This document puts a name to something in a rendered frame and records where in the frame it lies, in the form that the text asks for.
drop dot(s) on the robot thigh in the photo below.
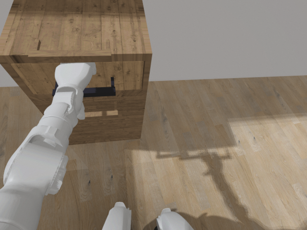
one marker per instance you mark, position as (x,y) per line
(119,218)
(172,221)

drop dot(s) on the drawer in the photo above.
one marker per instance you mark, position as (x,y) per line
(40,77)

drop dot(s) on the robot left upper arm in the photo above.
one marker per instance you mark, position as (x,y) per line
(38,171)

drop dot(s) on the cabinet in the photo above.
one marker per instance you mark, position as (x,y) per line
(116,25)

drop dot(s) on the left robot forearm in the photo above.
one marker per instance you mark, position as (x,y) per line
(56,125)

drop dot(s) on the right robot thigh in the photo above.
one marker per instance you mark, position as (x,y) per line
(172,221)

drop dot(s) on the left robot thigh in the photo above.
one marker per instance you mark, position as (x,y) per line
(119,218)

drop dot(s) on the handle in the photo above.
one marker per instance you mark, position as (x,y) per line
(101,115)
(96,92)
(69,56)

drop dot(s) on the robot left hand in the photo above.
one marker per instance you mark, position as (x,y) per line
(79,74)

